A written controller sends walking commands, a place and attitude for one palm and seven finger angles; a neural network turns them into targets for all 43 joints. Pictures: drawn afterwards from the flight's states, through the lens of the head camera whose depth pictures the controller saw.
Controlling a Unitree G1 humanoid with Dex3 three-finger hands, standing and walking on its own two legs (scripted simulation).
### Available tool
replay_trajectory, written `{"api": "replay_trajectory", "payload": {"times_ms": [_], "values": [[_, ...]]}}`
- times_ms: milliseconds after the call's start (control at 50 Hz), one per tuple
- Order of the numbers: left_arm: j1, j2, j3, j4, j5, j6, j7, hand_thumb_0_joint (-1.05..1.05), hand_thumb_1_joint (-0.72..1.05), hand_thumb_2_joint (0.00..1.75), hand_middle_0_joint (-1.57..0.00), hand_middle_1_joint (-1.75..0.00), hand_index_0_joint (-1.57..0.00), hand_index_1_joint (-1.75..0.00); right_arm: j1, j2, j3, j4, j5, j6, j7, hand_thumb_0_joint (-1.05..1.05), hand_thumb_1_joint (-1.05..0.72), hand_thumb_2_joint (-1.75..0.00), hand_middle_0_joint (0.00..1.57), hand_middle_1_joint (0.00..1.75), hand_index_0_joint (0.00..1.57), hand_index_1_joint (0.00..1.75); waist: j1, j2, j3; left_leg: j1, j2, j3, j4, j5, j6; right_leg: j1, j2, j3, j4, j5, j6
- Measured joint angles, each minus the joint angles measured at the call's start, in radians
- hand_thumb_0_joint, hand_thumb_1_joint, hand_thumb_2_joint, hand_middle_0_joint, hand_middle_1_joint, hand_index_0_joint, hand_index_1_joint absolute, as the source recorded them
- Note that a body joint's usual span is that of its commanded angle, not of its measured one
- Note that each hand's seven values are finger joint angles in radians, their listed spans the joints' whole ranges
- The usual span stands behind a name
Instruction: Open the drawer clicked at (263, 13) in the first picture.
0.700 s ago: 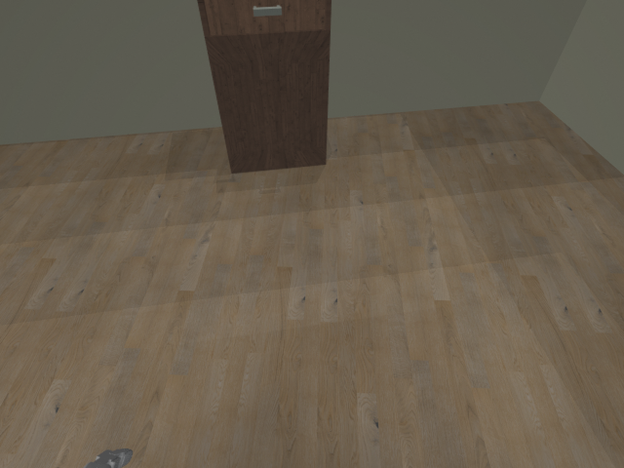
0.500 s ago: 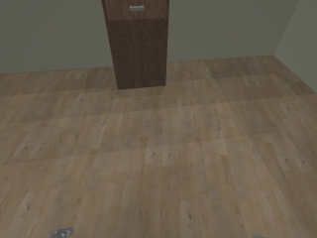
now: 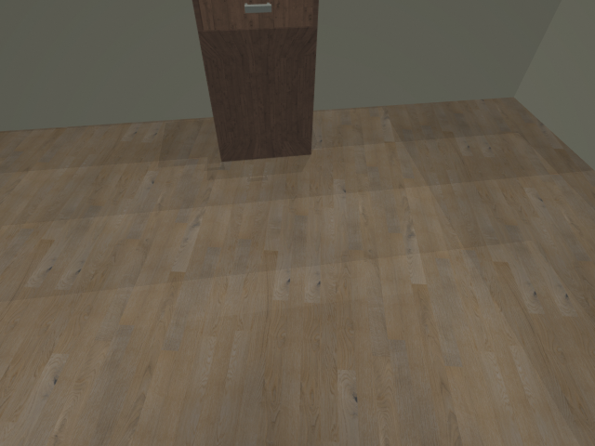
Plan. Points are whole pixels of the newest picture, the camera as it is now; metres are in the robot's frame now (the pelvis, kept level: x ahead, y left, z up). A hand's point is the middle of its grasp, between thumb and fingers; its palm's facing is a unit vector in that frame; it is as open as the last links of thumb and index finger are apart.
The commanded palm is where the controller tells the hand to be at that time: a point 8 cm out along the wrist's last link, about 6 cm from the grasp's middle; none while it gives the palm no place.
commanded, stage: stand and wait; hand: left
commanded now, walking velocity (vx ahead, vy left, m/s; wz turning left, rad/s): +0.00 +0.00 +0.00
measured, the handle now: (257, 6) +1.64 +0.26 +0.00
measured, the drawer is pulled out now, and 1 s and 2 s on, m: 0.00 0.00 0.00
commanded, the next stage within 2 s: look at it before walking up in 0.12 s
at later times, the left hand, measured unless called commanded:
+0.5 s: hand out of the picture +0.07 +0.25 -0.15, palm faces -0.03 -0.94 -0.33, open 7.4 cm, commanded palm none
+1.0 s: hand out of the picture +0.05 +0.24 -0.17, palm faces -0.04 -0.96 -0.29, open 7.4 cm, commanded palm none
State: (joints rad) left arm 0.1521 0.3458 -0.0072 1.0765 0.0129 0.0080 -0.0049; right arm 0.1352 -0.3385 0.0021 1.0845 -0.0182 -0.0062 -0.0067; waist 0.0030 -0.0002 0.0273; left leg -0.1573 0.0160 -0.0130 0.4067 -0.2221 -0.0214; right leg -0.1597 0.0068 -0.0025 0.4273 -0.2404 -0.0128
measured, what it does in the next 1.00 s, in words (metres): stands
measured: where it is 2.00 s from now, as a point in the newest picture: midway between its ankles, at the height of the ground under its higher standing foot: (310, 401)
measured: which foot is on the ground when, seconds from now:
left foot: down 0.00-1.00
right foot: down 0.00-1.00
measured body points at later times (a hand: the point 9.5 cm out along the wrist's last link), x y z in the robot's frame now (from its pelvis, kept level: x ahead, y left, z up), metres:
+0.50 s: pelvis -0.01 +0.00 +0.00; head -0.01 +0.00 +0.45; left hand +0.07 +0.30 -0.13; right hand +0.07 -0.29 -0.13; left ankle +0.00 +0.13 -0.74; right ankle -0.01 -0.11 -0.74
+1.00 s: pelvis +0.01 +0.01 +0.00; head +0.00 +0.01 +0.45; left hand +0.06 +0.29 -0.14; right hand +0.07 -0.27 -0.14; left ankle +0.00 +0.13 -0.74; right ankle -0.01 -0.11 -0.74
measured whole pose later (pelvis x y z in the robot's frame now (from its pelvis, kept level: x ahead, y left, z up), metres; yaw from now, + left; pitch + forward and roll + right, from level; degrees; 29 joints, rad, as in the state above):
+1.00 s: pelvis +0.01 +0.01 +0.00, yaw -1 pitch -1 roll +0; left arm 0.22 0.30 -0.01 1.09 0.02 0.02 -0.01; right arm 0.17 -0.29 0.01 1.11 -0.03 0.00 0.00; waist 0.01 0.00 -0.02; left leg -0.16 0.02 0.01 0.44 -0.29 -0.01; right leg -0.16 0.01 0.02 0.44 -0.28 -0.01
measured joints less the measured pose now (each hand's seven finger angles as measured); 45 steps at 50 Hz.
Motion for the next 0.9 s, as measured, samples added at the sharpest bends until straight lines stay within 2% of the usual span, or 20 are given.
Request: {"api": "replay_trajectory", "payload": {"times_ms": [900], "values": [[0.001, -0.009, -0.004, 0.019, 0.003, -0.003, 0.006, 0.01, 0.9, 0.9, -0.2, -0.3, -0.21, -0.3, -0.011, 0.01, 0.005, 0.028, 0.001, -0.002, 0.002, 0.01, -0.91, -0.9, 0.2, 0.3, 0.2, 0.3, 0.001, -0.006, -0.005, 0.015, -0.005, 0.009, -0.036, 0.021, 0.008, 0.017, -0.005, 0.009, -0.046, 0.029, 0.011]]}}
